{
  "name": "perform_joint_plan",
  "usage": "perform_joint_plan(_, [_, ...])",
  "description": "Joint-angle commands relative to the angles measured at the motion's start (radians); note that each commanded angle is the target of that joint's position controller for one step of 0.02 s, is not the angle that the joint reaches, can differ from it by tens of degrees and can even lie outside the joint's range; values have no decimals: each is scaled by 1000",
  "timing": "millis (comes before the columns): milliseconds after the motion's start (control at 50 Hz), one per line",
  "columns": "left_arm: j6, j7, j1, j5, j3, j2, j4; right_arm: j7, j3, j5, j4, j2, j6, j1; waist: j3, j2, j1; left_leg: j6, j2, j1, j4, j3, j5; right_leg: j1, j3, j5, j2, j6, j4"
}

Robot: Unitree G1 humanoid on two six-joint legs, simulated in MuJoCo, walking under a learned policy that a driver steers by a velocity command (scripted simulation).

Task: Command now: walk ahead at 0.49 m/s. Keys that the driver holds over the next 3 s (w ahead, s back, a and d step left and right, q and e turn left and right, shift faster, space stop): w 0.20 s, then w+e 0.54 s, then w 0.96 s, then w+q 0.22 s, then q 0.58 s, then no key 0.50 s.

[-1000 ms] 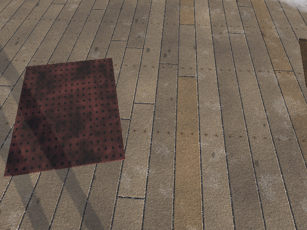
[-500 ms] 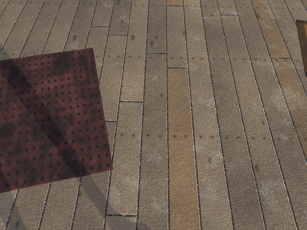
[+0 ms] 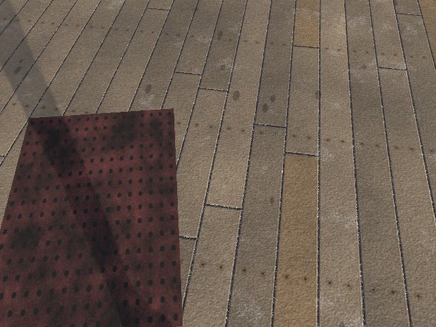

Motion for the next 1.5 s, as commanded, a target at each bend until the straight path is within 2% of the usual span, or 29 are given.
perform_joint_plan(20, [-3,13,41,8,27,151,-14,-8,-20,0,-66,-74,-22,-34,32,-98,-50,41,-55,67,-59,30,-86,6,100,826,-300,-111,87])
perform_joint_plan(60, [4,14,17,6,30,167,-13,-23,-42,-5,7,-107,-36,196,-86,-92,-148,83,-116,342,-141,54,-100,-17,65,984,-272,-81,352])
perform_joint_plan(80, [4,12,7,-3,25,155,-26,-34,-62,-24,55,-157,-45,367,-183,-71,-213,120,-28,600,-149,-37,-102,-182,46,791,-241,-65,573])
perform_joint_plan(100, [3,-2,94,-46,3,55,-63,-42,-93,-49,70,-277,-47,510,-358,132,-209,253,301,945,-176,-492,-195,-534,-21,278,-107,-13,985])
perform_joint_plan(120, [5,-2,84,-33,26,117,-51,-30,-92,-13,72,-253,-29,474,-397,101,-194,299,372,933,-315,-765,-209,-674,88,-196,-16,-18,1167])
perform_joint_plan(160, [3,-6,-86,-10,34,124,-102,-22,-62,10,47,-150,-31,272,-112,8,-123,225,279,635,-382,-481,-210,-742,133,-34,-126,-30,1120])
perform_joint_plan(200, [22,-12,-89,13,35,89,-99,-26,-38,11,67,-75,-45,242,-25,16,-57,154,187,454,-434,-310,-82,-650,126,20,-173,-19,1005])
perform_joint_plan(300, [68,-33,-150,13,39,67,-120,-35,-39,6,110,-108,-77,338,13,34,-34,119,150,421,-492,-123,57,-704,116,133,-176,6,915])
perform_joint_plan(500, [59,-49,-488,8,20,60,-256,-62,-28,4,148,-121,-75,480,63,35,-111,70,168,642,-449,76,351,-742,-26,299,-132,-28,463])
perform_joint_plan(600, [53,-37,-268,15,55,117,-206,-78,-43,-5,137,-179,-47,441,-86,80,1,55,193,725,-16,146,851,-463,-94,88,4,-132,391])
perform_joint_plan(620, [47,-33,-131,25,75,153,-166,-73,-46,1,121,-188,-42,424,-155,52,68,36,176,614,207,162,708,-261,-45,112,2,-168,310])
perform_joint_plan(640, [46,-21,-19,35,106,251,-154,-64,-39,5,78,-155,-45,415,-259,-64,107,9,125,383,537,170,261,-30,250,61,-226,-239,287])
perform_joint_plan(660, [58,-21,-64,18,120,315,-173,-41,-32,27,9,-95,-53,423,-328,-279,29,-41,-125,-30,871,47,-513,204,827,94,-450,-410,126])
perform_joint_plan(680, [70,-18,-95,-2,114,288,-173,-36,-41,10,-12,-157,-63,297,-232,-77,40,-23,-45,-161,864,-107,-417,150,723,82,-411,-361,90])
perform_joint_plan(720, [67,-13,-192,-4,91,201,-178,-33,-38,18,-27,-144,-80,260,-64,35,-36,-26,26,-108,696,-103,-275,-97,511,272,-345,-275,51])
perform_joint_plan(760, [49,-5,-227,-15,74,161,-183,-32,-33,-16,-19,-116,-41,297,-51,19,-94,-54,55,13,586,-105,-263,-227,372,410,-264,-226,34])
perform_joint_plan(800, [26,-5,-189,-21,71,169,-169,-23,-32,-26,-21,-101,-9,304,-54,-8,-105,-75,54,34,524,-79,-252,-254,314,514,-232,-215,21])
perform_joint_plan(940, [18,-8,-40,-18,61,181,-132,-6,-27,-9,-105,-112,7,54,-8,-75,-23,-82,49,-88,226,-30,8,-148,239,633,-191,-105,-8])
perform_joint_plan(1060, [17,8,27,0,48,186,-108,-2,-12,0,-166,-110,-6,-104,28,-88,22,-36,-6,-96,21,-1,27,3,244,694,-237,-112,14])
perform_joint_plan(1120, [12,18,-22,6,49,211,-108,-8,-19,4,-155,-134,-18,-20,5,-102,-45,18,-56,62,-59,4,-73,22,223,933,-262,-98,104])
perform_joint_plan(1160, [11,15,-50,10,52,228,-105,-29,-40,4,-81,-173,-28,213,-112,-93,-147,59,-113,328,-128,17,-105,6,195,1086,-234,-76,357])
perform_joint_plan(1180, [8,11,-59,2,46,216,-115,-41,-54,-13,-38,-207,-37,378,-207,-55,-218,96,-22,578,-151,-70,-91,-142,172,884,-200,-66,577])
perform_joint_plan(1200, [7,0,48,-39,26,121,-141,-47,-84,-42,-29,-324,-38,492,-363,148,-189,224,277,888,-168,-509,-173,-463,102,375,-53,-17,973])
perform_joint_plan(1220, [10,0,59,-25,40,174,-126,-30,-80,-13,-19,-288,-23,445,-375,163,-163,279,358,884,-315,-799,-183,-634,149,-193,38,-23,1145])
perform_joint_plan(1240, [15,1,-24,-3,48,198,-143,-24,-66,10,-37,-234,-19,326,-188,61,-116,253,318,718,-339,-658,-292,-701,185,-115,-40,-32,1172])
perform_joint_plan(1280, [18,-13,-116,4,42,162,-166,-19,-38,7,-40,-138,-28,231,-32,-5,-79,192,226,486,-417,-436,-235,-675,166,-14,-115,-31,1051])
perform_joint_plan(1320, [41,-26,-91,21,35,131,-159,-24,-26,9,-8,-113,-42,248,-16,37,-39,153,162,392,-456,-314,-119,-600,147,19,-144,-10,977])
perform_joint_plan(1380, [56,-37,-137,21,31,119,-176,-22,-34,16,28,-150,-62,313,-11,35,-33,163,141,398,-489,-235,0,-652,108,82,-168,19,912])
perform_joint_plan(1500, [56,-42,-396,11,18,104,-261,-22,-30,20,68,-150,-61,414,27,36,-91,132,92,480,-507,-138,139,-744,42,280,-183,61,603])
Next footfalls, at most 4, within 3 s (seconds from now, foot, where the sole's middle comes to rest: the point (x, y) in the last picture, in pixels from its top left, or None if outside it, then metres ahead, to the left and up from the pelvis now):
0.08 left None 0.23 0.10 -0.77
0.62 right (269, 313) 0.50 -0.08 -0.77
1.18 left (258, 209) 0.86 -0.05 -0.77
1.72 right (332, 168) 1.06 -0.33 -0.77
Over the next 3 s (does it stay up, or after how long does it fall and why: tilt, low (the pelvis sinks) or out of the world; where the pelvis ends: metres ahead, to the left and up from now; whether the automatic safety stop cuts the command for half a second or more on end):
stays up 1.21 -0.32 0.01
